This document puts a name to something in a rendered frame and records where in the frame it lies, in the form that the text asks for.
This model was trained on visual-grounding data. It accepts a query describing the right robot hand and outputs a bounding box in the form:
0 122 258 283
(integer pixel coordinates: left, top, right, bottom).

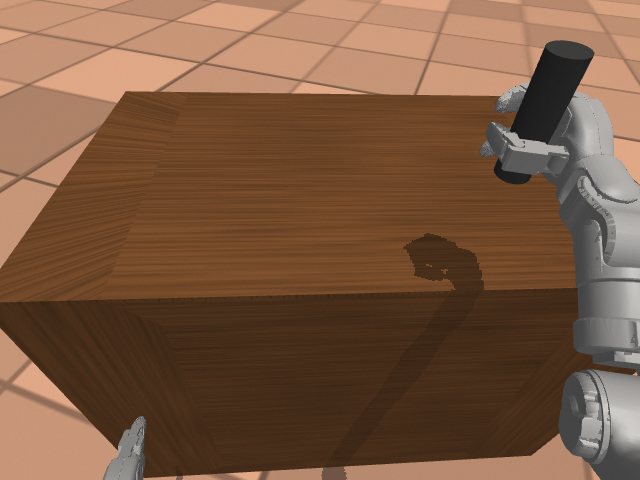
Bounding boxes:
479 78 614 187

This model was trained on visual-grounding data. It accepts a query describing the right robot arm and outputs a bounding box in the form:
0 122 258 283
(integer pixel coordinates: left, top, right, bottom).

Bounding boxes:
556 155 640 480

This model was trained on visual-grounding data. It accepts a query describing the left robot hand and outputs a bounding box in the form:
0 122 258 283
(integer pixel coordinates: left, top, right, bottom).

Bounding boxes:
103 416 146 480

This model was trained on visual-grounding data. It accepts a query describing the can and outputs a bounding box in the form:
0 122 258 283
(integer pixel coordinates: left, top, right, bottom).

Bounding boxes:
494 40 595 184

